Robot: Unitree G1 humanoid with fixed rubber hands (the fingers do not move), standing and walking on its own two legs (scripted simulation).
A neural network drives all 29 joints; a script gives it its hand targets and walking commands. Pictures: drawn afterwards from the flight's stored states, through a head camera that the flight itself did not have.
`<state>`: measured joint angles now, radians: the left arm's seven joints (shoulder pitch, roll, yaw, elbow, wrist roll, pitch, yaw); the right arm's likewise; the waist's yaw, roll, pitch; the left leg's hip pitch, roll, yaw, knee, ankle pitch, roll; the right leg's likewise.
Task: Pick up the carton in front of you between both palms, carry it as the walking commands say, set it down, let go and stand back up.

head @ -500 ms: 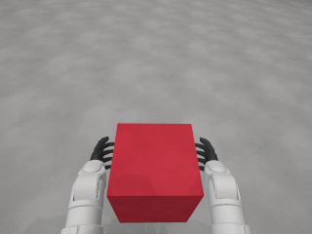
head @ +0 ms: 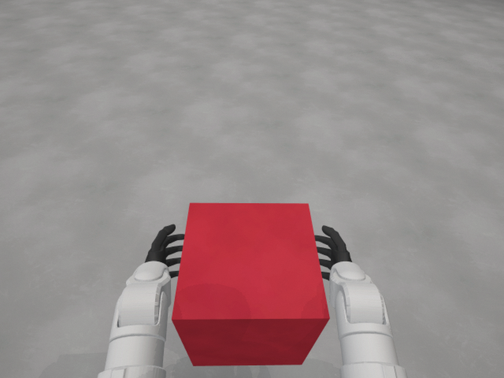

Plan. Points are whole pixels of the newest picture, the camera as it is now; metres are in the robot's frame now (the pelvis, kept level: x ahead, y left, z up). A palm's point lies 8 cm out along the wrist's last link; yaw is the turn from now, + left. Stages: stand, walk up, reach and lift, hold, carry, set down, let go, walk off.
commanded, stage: carry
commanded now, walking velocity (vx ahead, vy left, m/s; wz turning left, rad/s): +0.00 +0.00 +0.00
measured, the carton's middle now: (248, 287) +0.30 +0.00 -0.04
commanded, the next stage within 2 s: hold in 0.12 s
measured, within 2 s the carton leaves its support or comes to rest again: neither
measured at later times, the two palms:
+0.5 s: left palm (165, 279) +0.26 +0.13 +0.05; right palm (358, 295) +0.24 -0.16 +0.05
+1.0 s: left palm (160, 270) +0.29 +0.15 +0.02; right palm (337, 275) +0.29 -0.15 +0.02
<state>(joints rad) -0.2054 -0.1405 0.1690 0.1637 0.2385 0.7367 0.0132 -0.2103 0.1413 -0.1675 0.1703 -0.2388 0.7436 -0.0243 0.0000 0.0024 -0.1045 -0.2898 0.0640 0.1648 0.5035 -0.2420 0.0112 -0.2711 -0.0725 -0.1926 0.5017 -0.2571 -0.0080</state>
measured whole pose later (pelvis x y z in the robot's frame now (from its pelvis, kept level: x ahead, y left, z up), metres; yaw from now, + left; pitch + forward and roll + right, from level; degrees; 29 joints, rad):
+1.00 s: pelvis -0.04 +0.02 -0.01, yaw -2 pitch -7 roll +0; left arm -0.57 -0.22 0.54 0.58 0.46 0.55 -0.03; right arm -0.58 0.18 -0.54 0.60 -0.47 0.55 0.06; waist -0.01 0.00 0.09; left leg -0.24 -0.03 0.00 0.61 -0.26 0.03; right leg -0.24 0.02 0.03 0.62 -0.27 -0.01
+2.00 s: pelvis -0.09 +0.01 -0.25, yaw -1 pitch +44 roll +1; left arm -0.98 -0.06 0.48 0.62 0.20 0.27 0.08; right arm -1.02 -0.03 -0.43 0.70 -0.20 0.28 -0.03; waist -0.01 0.01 -0.12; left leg -1.95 -0.05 -0.01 1.67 -0.50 -0.02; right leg -1.95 0.05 0.01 1.68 -0.50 -0.01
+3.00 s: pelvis -0.10 +0.00 -0.40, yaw +0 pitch +39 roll +2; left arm -1.39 0.15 0.36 0.93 0.01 0.22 0.15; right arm -1.42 -0.28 -0.22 0.99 -0.01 0.23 -0.07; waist 0.00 0.03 0.28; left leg -2.28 -0.08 0.00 2.18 -0.59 -0.04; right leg -2.29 0.04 0.00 2.21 -0.60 -0.02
